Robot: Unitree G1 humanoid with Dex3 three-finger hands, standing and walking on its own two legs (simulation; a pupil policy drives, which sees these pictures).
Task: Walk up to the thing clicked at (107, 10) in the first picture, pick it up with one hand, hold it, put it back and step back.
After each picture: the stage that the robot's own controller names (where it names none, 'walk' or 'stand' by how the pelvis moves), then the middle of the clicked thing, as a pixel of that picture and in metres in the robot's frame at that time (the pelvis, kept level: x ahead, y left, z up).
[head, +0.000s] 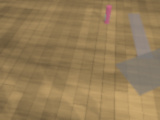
stand; (107, 14) +1.92 -0.32 -0.65
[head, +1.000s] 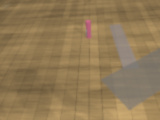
walk; (88, 29) +1.81 +0.09 -0.62
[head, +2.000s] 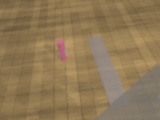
walk; (62, 51) +1.19 +0.32 -0.65
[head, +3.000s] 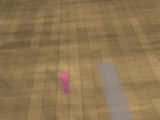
walk; (66, 83) +0.77 +0.23 -0.65
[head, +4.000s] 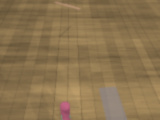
walk; (65, 113) +0.54 +0.14 -0.64
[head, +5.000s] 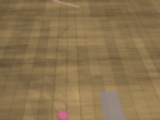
stand; out of the picture +0.46 +0.14 -0.65
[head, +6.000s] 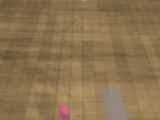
stand; (65, 116) +0.46 +0.13 -0.65
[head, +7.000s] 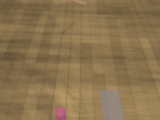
stand; (61, 118) +0.46 +0.16 -0.64
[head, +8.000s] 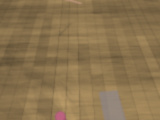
stand; out of the picture +0.43 +0.18 -0.65
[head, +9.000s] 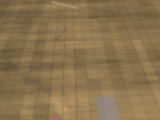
stand; out of the picture +0.41 +0.19 -0.66
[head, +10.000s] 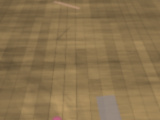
stand; out of the picture +0.41 +0.19 -0.66
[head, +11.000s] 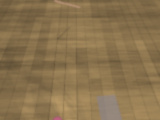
stand; out of the picture +0.41 +0.19 -0.66
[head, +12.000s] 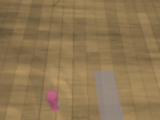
go down; (53, 101) +0.45 +0.17 -0.58
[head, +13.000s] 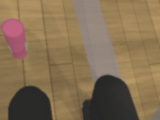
go down; (17, 42) +0.51 +0.20 -0.24
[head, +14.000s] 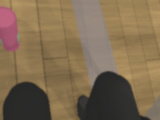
close in; (8, 33) +0.52 +0.20 -0.23
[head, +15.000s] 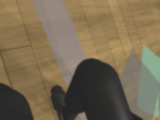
close in; out of the picture +0.51 +0.24 -0.17
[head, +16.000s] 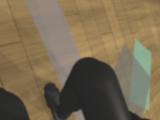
lift; out of the picture +0.50 +0.25 -0.18
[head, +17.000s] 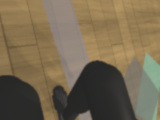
lift; out of the picture +0.43 +0.22 -0.17
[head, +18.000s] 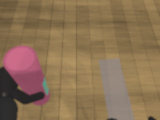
lift; (32, 81) +0.33 +0.16 +0.04
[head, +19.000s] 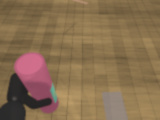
hold; (41, 88) +0.30 +0.15 +0.08
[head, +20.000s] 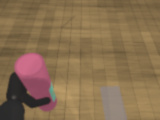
hold; (40, 87) +0.31 +0.15 +0.06
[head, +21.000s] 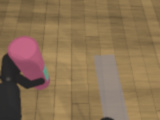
crouch; (34, 68) +0.38 +0.16 +0.00
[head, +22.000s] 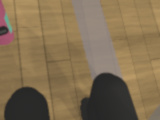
lower; out of the picture +0.52 +0.19 -0.04
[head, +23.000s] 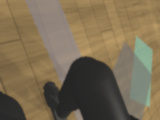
lower; out of the picture +0.49 +0.24 -0.18
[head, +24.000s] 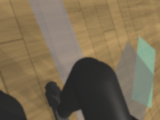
lower; out of the picture +0.49 +0.25 -0.18
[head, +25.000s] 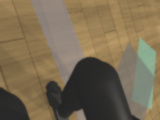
lower; out of the picture +0.48 +0.25 -0.18
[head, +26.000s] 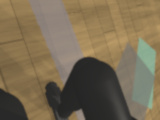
lower; out of the picture +0.48 +0.25 -0.18
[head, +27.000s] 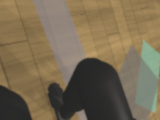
draw back; out of the picture +0.49 +0.23 -0.19
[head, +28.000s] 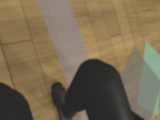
stand; out of the picture +0.49 +0.23 -0.19
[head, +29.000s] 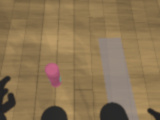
walk; (54, 76) +0.48 +0.14 -0.42
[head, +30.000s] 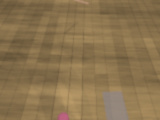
stand; out of the picture +0.42 +0.13 -0.60
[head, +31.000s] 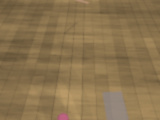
stand; out of the picture +0.42 +0.14 -0.60
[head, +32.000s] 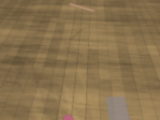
stand; out of the picture +0.44 +0.12 -0.64
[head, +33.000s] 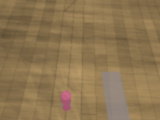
walk; (66, 101) +0.48 +0.09 -0.63
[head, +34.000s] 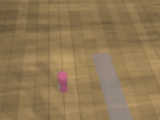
walk; (63, 82) +0.61 +0.14 -0.63
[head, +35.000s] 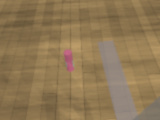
walk; (69, 61) +0.91 +0.20 -0.63
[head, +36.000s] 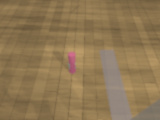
stand; (72, 63) +1.03 +0.13 -0.64
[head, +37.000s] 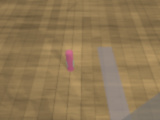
stand; (69, 61) +1.05 +0.16 -0.66
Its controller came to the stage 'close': yes
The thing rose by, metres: 0.70
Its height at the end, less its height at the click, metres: +0.00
